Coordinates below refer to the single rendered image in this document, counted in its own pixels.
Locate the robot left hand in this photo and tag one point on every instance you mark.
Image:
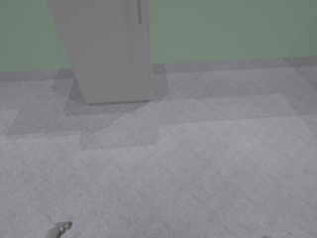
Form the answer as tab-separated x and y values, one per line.
58	229

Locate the fridge door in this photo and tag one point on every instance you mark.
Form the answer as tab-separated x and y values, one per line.
107	47

